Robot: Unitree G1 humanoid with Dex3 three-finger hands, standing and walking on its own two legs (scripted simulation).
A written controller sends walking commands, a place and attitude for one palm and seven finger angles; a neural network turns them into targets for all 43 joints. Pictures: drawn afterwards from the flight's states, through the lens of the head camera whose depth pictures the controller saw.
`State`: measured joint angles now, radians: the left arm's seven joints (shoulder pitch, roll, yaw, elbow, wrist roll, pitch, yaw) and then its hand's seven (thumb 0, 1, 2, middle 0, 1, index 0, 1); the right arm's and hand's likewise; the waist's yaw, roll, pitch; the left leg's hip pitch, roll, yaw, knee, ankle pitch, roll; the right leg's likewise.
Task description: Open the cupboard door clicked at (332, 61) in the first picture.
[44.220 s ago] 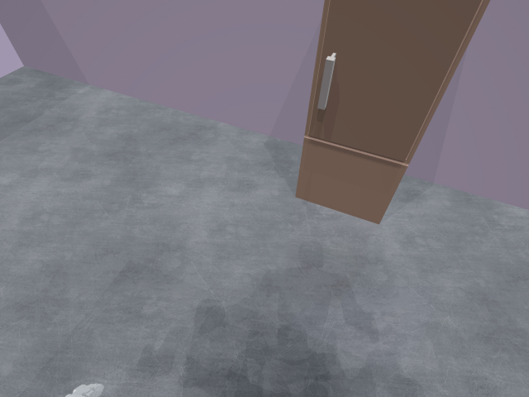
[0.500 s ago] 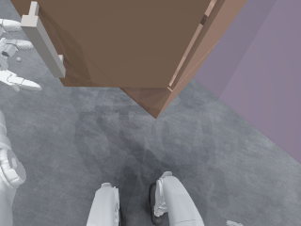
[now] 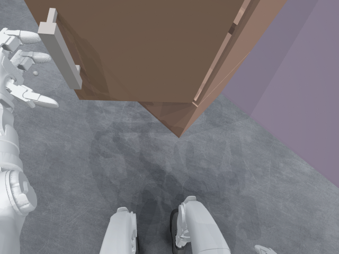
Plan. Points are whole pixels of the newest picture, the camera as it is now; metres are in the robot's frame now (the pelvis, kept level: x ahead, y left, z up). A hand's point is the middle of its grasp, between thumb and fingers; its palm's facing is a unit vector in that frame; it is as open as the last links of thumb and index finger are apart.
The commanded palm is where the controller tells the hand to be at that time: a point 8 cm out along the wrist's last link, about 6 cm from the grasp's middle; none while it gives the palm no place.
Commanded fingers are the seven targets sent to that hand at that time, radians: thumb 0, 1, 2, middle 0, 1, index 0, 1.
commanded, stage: slide the fingers in behind the handle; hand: left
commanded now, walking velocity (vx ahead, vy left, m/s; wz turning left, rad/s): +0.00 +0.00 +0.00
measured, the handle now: (65, 53) +0.55 +0.21 +0.04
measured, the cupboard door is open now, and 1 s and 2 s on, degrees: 44 44 45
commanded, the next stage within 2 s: close the thumb around the handle in 1.52 s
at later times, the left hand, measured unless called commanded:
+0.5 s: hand (52, 73) +0.49 +0.23 +0.04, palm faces -0.03 -1.00 -0.02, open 14.0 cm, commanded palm +0.48 +0.26 +0.04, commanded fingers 0.00 -0.50 0.30 -0.30 -1.20 -0.30 -1.20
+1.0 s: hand (70, 73) +0.50 +0.20 +0.03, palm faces -0.03 -1.00 -0.01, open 14.0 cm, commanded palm +0.48 +0.23 +0.04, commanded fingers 0.00 -0.50 0.30 -0.30 -1.20 -0.30 -1.20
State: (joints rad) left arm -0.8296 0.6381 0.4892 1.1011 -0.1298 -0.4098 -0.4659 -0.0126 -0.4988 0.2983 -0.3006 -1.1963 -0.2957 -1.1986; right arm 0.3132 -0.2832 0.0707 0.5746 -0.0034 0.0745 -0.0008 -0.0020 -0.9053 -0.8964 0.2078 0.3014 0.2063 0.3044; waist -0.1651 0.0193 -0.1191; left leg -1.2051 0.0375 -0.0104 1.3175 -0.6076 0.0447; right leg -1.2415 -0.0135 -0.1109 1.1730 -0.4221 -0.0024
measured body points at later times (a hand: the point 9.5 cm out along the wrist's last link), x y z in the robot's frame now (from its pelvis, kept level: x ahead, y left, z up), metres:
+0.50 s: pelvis +0.00 +0.00 +0.00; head +0.17 +0.03 +0.42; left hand +0.49 +0.28 +0.04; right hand +0.04 -0.27 -0.10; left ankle +0.00 +0.09 -0.62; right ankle +0.06 -0.13 -0.62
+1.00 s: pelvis +0.01 +0.00 +0.00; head +0.17 +0.03 +0.42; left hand +0.49 +0.25 +0.03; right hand +0.05 -0.26 -0.11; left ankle +0.00 +0.09 -0.62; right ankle +0.06 -0.13 -0.62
